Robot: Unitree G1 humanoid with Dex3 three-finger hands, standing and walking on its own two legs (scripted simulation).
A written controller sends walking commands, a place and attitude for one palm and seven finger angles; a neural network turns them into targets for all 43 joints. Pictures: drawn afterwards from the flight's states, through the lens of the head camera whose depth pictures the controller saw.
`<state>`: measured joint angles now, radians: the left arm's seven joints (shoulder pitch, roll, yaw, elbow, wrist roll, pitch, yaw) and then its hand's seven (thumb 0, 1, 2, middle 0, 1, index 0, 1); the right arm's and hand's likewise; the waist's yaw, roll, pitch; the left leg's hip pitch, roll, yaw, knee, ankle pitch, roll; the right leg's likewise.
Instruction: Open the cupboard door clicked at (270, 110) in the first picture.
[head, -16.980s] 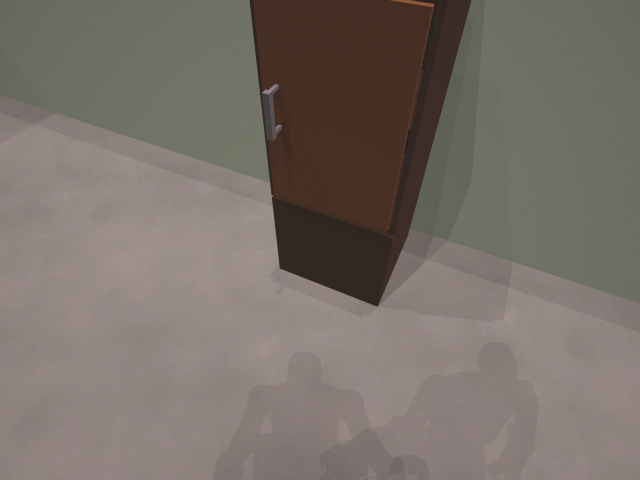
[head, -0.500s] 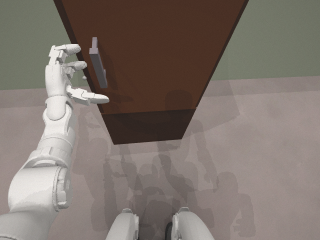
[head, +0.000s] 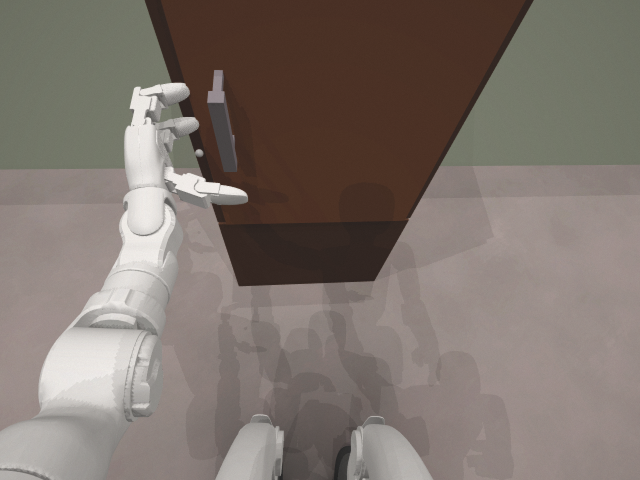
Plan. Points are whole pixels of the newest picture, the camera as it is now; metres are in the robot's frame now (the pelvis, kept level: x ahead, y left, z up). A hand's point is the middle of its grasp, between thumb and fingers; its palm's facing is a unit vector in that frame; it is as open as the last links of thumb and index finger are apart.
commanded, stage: slide the fingers in behind the handle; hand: left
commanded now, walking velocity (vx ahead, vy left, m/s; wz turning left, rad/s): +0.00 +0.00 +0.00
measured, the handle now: (224, 124) +0.54 +0.13 +0.05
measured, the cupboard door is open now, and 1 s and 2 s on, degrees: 0 0 0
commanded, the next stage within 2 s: move the hooked fingers beside the handle in 0.14 s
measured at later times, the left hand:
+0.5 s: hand (195, 152) +0.50 +0.16 +0.05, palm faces +0.14 -0.99 -0.01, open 14.6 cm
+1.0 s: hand (192, 150) +0.50 +0.17 +0.05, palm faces +0.12 -0.99 +0.00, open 14.4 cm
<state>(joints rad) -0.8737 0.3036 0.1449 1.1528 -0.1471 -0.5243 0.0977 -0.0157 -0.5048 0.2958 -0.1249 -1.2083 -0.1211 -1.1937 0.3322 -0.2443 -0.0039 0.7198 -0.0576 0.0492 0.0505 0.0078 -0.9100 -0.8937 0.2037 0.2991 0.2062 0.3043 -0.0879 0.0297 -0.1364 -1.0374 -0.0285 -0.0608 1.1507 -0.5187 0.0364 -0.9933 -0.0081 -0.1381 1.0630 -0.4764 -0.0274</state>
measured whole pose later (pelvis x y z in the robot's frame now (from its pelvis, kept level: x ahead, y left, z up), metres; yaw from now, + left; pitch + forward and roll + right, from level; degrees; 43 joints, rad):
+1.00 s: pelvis +0.00 +0.00 +0.00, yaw -2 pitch +23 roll -4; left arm -0.82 0.36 0.27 1.13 -0.14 -0.52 -0.02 -0.02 -0.50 0.30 -0.21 -1.21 -0.21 -1.20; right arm 0.34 -0.25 0.01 0.68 -0.03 0.07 0.03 0.01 -0.91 -0.89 0.20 0.30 0.21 0.30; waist -0.11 0.03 -0.13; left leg -1.02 -0.01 -0.03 1.14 -0.53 0.04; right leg -0.99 0.01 -0.10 1.05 -0.47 -0.02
